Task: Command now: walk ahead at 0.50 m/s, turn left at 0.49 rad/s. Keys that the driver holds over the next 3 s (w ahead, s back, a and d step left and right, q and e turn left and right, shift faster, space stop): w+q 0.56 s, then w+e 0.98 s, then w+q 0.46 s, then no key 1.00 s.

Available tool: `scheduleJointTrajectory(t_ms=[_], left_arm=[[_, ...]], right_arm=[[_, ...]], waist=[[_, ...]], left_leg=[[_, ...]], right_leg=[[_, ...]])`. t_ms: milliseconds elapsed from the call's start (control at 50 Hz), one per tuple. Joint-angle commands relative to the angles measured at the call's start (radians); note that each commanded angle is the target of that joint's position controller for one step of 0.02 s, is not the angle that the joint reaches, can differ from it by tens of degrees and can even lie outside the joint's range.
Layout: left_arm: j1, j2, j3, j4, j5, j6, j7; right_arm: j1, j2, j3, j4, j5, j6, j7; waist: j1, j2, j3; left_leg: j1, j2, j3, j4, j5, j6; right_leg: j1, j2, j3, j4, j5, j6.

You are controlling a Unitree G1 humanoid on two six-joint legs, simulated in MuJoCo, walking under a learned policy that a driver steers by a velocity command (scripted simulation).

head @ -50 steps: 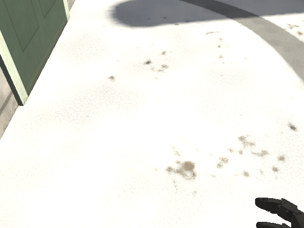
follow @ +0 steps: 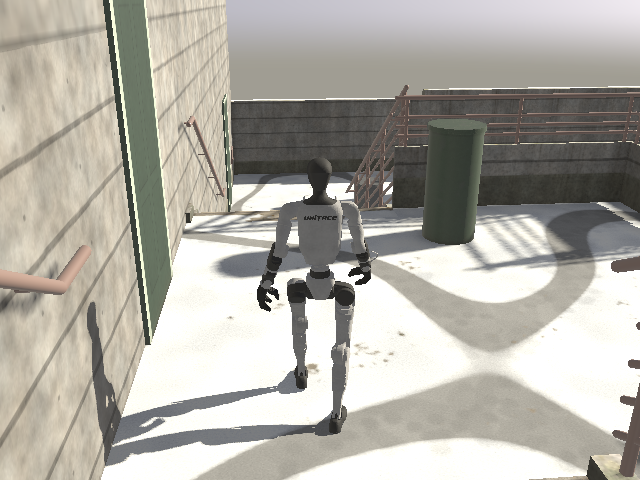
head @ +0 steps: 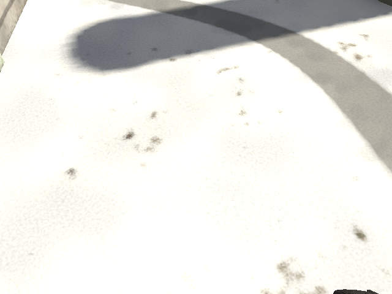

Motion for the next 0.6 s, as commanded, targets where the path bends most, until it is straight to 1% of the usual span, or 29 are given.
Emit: scheduleJointTrajectory(t_ms=[20,40,60,80,100,120,140,160,180,200,220,240,260,280,320,360,400,440,460,480,500,520,540,560,580,600], left_arm=[[-0.048,0.212,0.045,-0.058,-0.006,0.016,0.020],[-0.064,0.208,0.039,-0.078,-0.003,0.010,0.025],[0.036,0.046,-0.009,-0.124,0.033,-0.019,-0.001],[-0.029,0.099,-0.010,-0.142,0.000,-0.069,-0.021],[-0.130,0.146,0.003,-0.171,-0.035,-0.093,-0.032],[-0.156,0.140,-0.002,-0.179,-0.031,-0.101,-0.028],[-0.167,0.140,0.004,-0.174,-0.005,-0.098,-0.019],[-0.153,0.149,0.012,-0.175,0.009,-0.085,-0.015],[-0.138,0.145,0.015,-0.180,0.013,-0.071,-0.013],[-0.129,0.133,0.014,-0.185,0.016,-0.059,-0.011],[-0.137,0.120,0.010,-0.192,0.019,-0.050,-0.009],[-0.167,0.107,0.005,-0.205,0.022,-0.044,-0.007],[-0.207,0.095,-0.001,-0.219,0.024,-0.041,-0.005],[-0.247,0.084,-0.006,-0.229,0.025,-0.041,-0.007],[-0.313,0.070,-0.013,-0.246,0.019,-0.044,-0.013],[-0.362,0.082,-0.012,-0.264,0.007,-0.048,-0.021],[-0.390,0.104,-0.006,-0.281,0.000,-0.056,-0.030],[-0.384,0.131,0.005,-0.285,-0.003,-0.068,-0.040],[-0.357,0.141,0.011,-0.281,-0.005,-0.074,-0.041],[-0.290,0.150,0.020,-0.264,-0.005,-0.080,-0.040],[-0.188,0.180,0.035,-0.246,0.007,-0.085,-0.034],[-0.029,0.238,0.051,-0.232,0.021,-0.086,-0.026],[0.044,0.299,0.063,-0.197,0.033,-0.072,-0.032],[0.015,0.206,0.046,-0.215,0.007,-0.067,-0.035],[-0.010,0.143,0.028,-0.216,0.003,-0.060,-0.032],[-0.040,0.131,0.018,-0.212,0.013,-0.052,-0.035]], right_arm=[[0.160,-0.168,-0.062,-0.048,0.004,-0.004,0.002],[0.329,-0.241,-0.094,-0.013,-0.001,0.002,-0.016],[0.345,-0.335,-0.109,-0.010,0.004,-0.003,-0.027],[0.382,-0.279,-0.087,-0.030,-0.005,-0.009,-0.029],[0.342,-0.226,-0.076,-0.033,-0.013,-0.014,-0.033],[0.267,-0.191,-0.067,-0.050,-0.005,-0.019,-0.034],[0.199,-0.163,-0.058,-0.064,-0.002,-0.021,-0.035],[0.165,-0.141,-0.048,-0.079,-0.010,-0.024,-0.039],[0.153,-0.141,-0.046,-0.088,-0.013,-0.024,-0.042],[0.152,-0.150,-0.049,-0.092,-0.010,-0.025,-0.046],[0.159,-0.162,-0.051,-0.094,-0.009,-0.026,-0.051],[0.171,-0.180,-0.056,-0.094,-0.009,-0.025,-0.058],[0.184,-0.194,-0.061,-0.092,-0.007,-0.023,-0.064],[0.196,-0.199,-0.063,-0.090,-0.004,-0.020,-0.068],[0.226,-0.199,-0.064,-0.085,0.000,-0.011,-0.073],[0.263,-0.200,-0.064,-0.076,0.001,-0.005,-0.072],[0.287,-0.191,-0.063,-0.070,0.006,0.001,-0.072],[0.294,-0.186,-0.063,-0.073,0.003,0.005,-0.076],[0.286,-0.187,-0.065,-0.078,0.001,0.008,-0.078],[0.268,-0.175,-0.061,-0.086,0.000,0.010,-0.079],[0.256,-0.139,-0.049,-0.100,-0.004,0.006,-0.077],[0.264,-0.078,-0.027,-0.122,-0.019,0.001,-0.074],[0.399,-0.062,-0.019,-0.150,0.016,-0.006,-0.076],[0.397,-0.166,-0.035,-0.120,0.025,-0.004,-0.079],[0.295,-0.200,-0.043,-0.124,0.010,0.001,-0.078],[0.236,-0.180,-0.040,-0.134,-0.007,0.001,-0.078]], waist=[[-0.158,-0.128,-0.115],[-0.239,-0.060,-0.202],[-0.127,0.215,-0.288],[-0.176,0.144,-0.432],[-0.194,0.079,-0.306],[-0.150,-0.018,-0.207],[-0.104,-0.068,-0.135],[-0.069,-0.056,-0.112],[-0.047,-0.040,-0.097],[-0.036,-0.028,-0.086],[-0.034,-0.019,-0.075],[-0.040,-0.013,-0.062],[-0.052,-0.003,-0.051],[-0.068,0.010,-0.045],[-0.101,0.039,-0.046],[-0.127,0.055,-0.049],[-0.134,0.063,-0.046],[-0.121,0.077,-0.049],[-0.102,0.095,-0.051],[-0.062,0.104,-0.069],[-0.011,0.093,-0.137],[0.048,-0.031,-0.268],[-0.019,-0.370,-0.348],[0.002,-0.269,-0.273],[0.033,-0.171,-0.161],[0.020,-0.099,-0.095]], left_leg=[[0.268,-0.100,0.074,-0.041,-0.100,0.071],[0.581,-0.040,-0.069,-0.090,-0.040,0.123],[0.974,0.228,-0.603,-0.124,-0.090,0.316],[1.083,0.301,-0.887,-0.275,-0.187,0.376],[1.005,0.269,-0.738,-0.300,-0.153,0.310],[0.846,0.227,-0.610,-0.303,-0.074,0.270],[0.687,0.190,-0.522,-0.318,0.031,0.245],[0.582,0.161,-0.467,-0.343,0.098,0.237],[0.516,0.144,-0.449,-0.364,0.118,0.234],[0.470,0.134,-0.425,-0.376,0.145,0.233],[0.424,0.121,-0.393,-0.382,0.175,0.229],[0.385,0.105,-0.363,-0.387,0.188,0.220],[0.354,0.083,-0.335,-0.387,0.181,0.204],[0.331,0.057,-0.310,-0.379,0.158,0.182],[0.308,0.025,-0.293,-0.358,0.091,0.146],[0.321,0.036,-0.332,-0.339,0.016,0.130],[0.383,0.059,-0.397,-0.289,-0.040,0.124],[0.446,0.082,-0.468,-0.228,-0.068,0.116],[0.457,0.086,-0.492,-0.195,-0.058,0.110],[0.450,0.067,-0.494,-0.144,-0.030,0.092],[0.400,0.024,-0.455,-0.018,0.009,0.059],[0.261,-0.045,-0.352,0.273,-0.165,0.015],[-0.086,-0.150,-0.237,0.552,-0.566,-0.045],[-0.202,-0.060,-0.249,0.683,-0.514,-0.065],[-0.217,-0.036,-0.233,0.710,-0.412,-0.073],[-0.182,-0.016,-0.205,0.691,-0.349,-0.075]], right_leg=[[-0.022,-0.266,0.025,0.386,1.282,-0.077],[-0.242,-0.220,0.023,0.672,1.038,-0.039],[-0.739,-0.005,0.085,1.058,0.004,0.033],[-0.884,0.042,0.318,1.195,-0.160,0.021],[-0.965,-0.021,0.345,1.167,-0.070,-0.003],[-0.938,-0.069,0.336,1.070,0.014,-0.012],[-0.874,-0.099,0.320,0.979,0.051,-0.001],[-0.798,-0.120,0.322,0.927,0.076,0.009],[-0.759,-0.125,0.317,0.885,0.087,0.023],[-0.745,-0.129,0.306,0.835,0.097,0.038],[-0.737,-0.127,0.292,0.783,0.120,0.053],[-0.732,-0.120,0.280,0.714,0.168,0.067],[-0.721,-0.108,0.270,0.633,0.238,0.077],[-0.695,-0.092,0.266,0.544,0.319,0.080],[-0.634,-0.055,0.261,0.394,0.455,0.080],[-0.598,-0.029,0.267,0.316,0.512,0.079],[-0.602,-0.020,0.293,0.259,0.476,0.066],[-0.583,-0.013,0.308,0.215,0.401,0.043],[-0.547,-0.011,0.305,0.200,0.360,0.027],[-0.458,-0.008,0.289,0.159,0.360,0.005],[-0.283,-0.058,0.318,0.163,0.361,-0.034],[-0.023,-0.241,0.495,0.175,0.322,-0.103],[0.222,-0.444,0.973,0.071,0.080,-0.269],[0.183,-0.451,1.024,0.036,-0.128,-0.262],[0.071,-0.390,0.868,0.025,-0.108,-0.222],[-0.052,-0.337,0.752,0.009,0.008,-0.201]])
